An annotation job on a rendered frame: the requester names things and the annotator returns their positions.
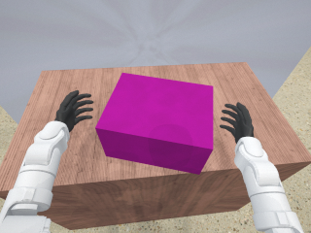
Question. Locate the robot right hand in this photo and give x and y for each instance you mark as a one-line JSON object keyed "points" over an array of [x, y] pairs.
{"points": [[242, 124]]}

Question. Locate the robot left upper arm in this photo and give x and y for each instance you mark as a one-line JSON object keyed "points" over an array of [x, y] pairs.
{"points": [[25, 224]]}

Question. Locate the carton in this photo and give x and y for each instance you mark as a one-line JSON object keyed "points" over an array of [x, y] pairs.
{"points": [[159, 122]]}

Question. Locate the right robot forearm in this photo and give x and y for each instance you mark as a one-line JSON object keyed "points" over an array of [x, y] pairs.
{"points": [[272, 211]]}

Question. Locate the pedestal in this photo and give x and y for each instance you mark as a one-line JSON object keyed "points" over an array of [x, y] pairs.
{"points": [[94, 190]]}

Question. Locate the left robot forearm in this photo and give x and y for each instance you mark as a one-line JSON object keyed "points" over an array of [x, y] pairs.
{"points": [[32, 192]]}

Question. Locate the robot left hand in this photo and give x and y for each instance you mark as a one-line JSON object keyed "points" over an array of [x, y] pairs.
{"points": [[68, 110]]}

